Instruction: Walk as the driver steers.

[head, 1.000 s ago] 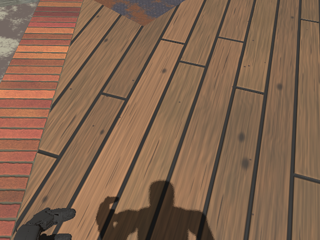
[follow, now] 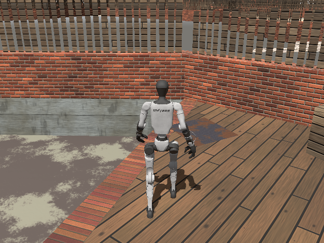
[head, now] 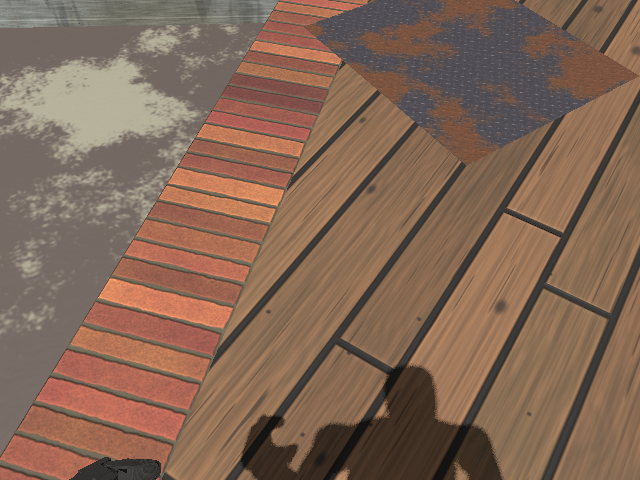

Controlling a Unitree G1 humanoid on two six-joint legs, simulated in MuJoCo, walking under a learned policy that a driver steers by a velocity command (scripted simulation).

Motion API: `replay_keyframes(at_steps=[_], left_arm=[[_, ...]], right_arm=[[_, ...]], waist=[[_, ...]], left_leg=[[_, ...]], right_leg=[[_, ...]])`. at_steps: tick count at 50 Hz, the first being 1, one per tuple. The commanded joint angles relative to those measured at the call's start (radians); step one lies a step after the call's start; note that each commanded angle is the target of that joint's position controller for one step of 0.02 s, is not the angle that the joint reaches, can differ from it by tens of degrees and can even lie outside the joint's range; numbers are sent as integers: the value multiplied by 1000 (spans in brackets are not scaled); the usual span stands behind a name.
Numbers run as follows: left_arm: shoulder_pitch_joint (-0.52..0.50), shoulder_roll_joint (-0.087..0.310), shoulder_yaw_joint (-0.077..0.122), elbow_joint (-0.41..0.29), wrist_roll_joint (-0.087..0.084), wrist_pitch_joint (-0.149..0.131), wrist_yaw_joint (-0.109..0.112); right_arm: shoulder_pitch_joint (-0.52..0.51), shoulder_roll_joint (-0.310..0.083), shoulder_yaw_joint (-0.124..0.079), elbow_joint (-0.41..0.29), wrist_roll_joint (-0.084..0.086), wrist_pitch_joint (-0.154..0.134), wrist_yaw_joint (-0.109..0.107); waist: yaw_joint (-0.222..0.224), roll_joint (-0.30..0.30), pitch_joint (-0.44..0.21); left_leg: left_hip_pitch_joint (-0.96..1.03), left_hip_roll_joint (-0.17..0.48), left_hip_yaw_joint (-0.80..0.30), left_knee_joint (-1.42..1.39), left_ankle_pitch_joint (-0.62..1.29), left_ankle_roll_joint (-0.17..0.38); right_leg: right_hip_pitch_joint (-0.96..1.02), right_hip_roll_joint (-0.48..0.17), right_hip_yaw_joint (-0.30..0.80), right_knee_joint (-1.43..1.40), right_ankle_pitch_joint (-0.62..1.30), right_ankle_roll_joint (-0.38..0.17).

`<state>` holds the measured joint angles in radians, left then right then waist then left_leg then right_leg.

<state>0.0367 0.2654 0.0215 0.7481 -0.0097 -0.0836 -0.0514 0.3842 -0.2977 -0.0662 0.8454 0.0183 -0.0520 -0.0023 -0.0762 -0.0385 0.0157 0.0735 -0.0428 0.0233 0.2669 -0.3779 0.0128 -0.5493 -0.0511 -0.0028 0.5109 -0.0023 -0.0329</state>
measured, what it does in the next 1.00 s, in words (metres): walks ahead, turning right: right foot, then left foot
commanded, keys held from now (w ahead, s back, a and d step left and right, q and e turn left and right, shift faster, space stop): w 0.30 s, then w+e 0.70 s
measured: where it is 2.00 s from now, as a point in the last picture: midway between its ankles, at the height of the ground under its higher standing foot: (400, 288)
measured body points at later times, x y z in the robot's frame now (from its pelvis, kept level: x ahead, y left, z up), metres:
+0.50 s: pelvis +0.27 +0.00 +0.01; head +0.30 +0.00 +0.46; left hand +0.27 +0.28 -0.12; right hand +0.49 -0.24 -0.07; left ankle +0.44 +0.13 -0.71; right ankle +0.16 -0.12 -0.73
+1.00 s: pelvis +0.53 -0.01 +0.00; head +0.55 -0.03 +0.45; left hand +0.80 +0.15 -0.08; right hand +0.45 -0.29 -0.13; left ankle +0.44 +0.13 -0.73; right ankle +0.64 -0.20 -0.70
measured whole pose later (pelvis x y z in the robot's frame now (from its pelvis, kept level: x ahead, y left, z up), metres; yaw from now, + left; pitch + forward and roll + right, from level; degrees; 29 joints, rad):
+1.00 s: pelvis +0.53 -0.01 +0.00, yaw -20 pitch +1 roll +3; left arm 0.10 0.27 0.06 0.71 -0.02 -0.01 -0.04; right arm 0.30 -0.28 -0.08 0.91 0.01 -0.07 -0.01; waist -0.08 -0.04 0.04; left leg 0.08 0.00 0.26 0.23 -0.32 -0.02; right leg -0.63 -0.10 -0.02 0.68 -0.04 -0.03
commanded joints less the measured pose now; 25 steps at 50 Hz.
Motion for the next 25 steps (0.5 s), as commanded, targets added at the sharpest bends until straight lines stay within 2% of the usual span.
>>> replay_keyframes(at_steps=[1,2,3,4,5,6,7,8,9,11,13,15,18,20,22,25], left_arm=[[182,181,70,-3,4,-15,9],[351,252,89,27,11,-11,18],[395,310,102,50,10,-6,12],[385,207,74,38,-8,-7,11],[315,178,63,28,-4,-8,15],[250,166,59,17,4,-8,18],[207,143,53,13,12,-9,18],[187,124,46,11,24,-13,18],[180,116,45,13,23,-17,17],[186,129,48,27,12,-26,19],[204,154,56,43,11,-25,29],[222,164,59,55,8,-19,37],[276,177,62,79,-5,-9,45],[318,188,66,98,-11,0,49],[340,190,69,109,-16,11,53],[328,202,79,112,-17,25,62]], right_arm=[[-30,-160,-34,-40,-4,8,-12],[-8,-112,-11,-61,-26,9,-17],[127,5,20,-69,-17,-12,-4],[54,-99,1,-56,-1,-32,1],[-43,-142,-12,-86,23,-44,6],[-99,-133,-8,-100,19,-50,2],[-127,-126,-12,-103,3,-49,-2],[-106,-115,-14,-99,-2,-41,-2],[-85,-97,-12,-90,-3,-31,-2],[-84,-68,-6,-88,-7,-14,-5],[-151,-58,-1,-110,-14,-9,-7],[-210,-48,3,-122,-16,-13,-3],[-324,-30,11,-150,-16,-27,6],[-384,-32,12,-165,-9,-35,15],[-424,-44,10,-179,-5,-45,26],[-377,-83,-4,-168,-6,-58,33]], waist=[[158,107,-116],[211,2,-267],[136,-278,-384],[187,-169,-357],[181,-114,-211],[154,-28,-132],[130,-4,-71],[97,-31,-66],[81,-41,-66],[67,-37,-44],[77,-21,-9],[94,-14,6],[131,-9,30],[152,-12,41],[155,-22,48],[106,-47,22]], left_leg=[[-52,222,-65,275,833,111],[-246,160,-22,581,574,75],[-646,-30,-44,917,-122,8],[-761,7,-171,1025,-206,19],[-827,56,-149,1034,-122,31],[-805,107,-115,992,-31,32],[-776,138,-105,933,24,25],[-712,164,-114,902,64,23],[-676,171,-111,875,78,16],[-672,182,-97,810,99,-3],[-723,191,-89,709,183,-24],[-734,186,-80,582,303,-33],[-677,145,-56,390,436,-41],[-652,120,-50,318,463,-47],[-641,107,-65,262,446,-41],[-544,91,-75,211,365,-11]], right_leg=[[308,48,-46,-20,-37,-69],[610,-121,145,20,9,-130],[926,-324,638,-104,-257,-292],[920,-311,714,-195,-406,-265],[801,-288,571,-215,-386,-224],[665,-254,467,-233,-285,-204],[551,-224,391,-258,-175,-202],[482,-201,341,-281,-105,-197],[447,-187,307,-308,-75,-202],[397,-182,244,-351,-24,-216],[389,-178,198,-384,8,-221],[402,-154,142,-397,21,-201],[394,-119,103,-388,20,-174],[416,-131,117,-367,1,-173],[460,-154,151,-327,-13,-166],[506,-188,206,-243,16,-140]])
Keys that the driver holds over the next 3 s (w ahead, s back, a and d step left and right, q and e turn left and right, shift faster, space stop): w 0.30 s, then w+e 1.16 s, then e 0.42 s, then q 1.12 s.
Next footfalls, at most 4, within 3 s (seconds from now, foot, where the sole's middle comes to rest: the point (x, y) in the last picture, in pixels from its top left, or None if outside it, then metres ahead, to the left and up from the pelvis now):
0.02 right None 0.20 -0.12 -0.77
0.54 left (253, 479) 0.48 0.12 -0.77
1.08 right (397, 374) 0.69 -0.20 -0.77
1.56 left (366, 252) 1.04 -0.17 -0.77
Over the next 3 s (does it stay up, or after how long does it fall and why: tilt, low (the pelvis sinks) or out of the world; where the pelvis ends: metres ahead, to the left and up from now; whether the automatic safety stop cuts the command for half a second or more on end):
stays up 0.91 -0.26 0.01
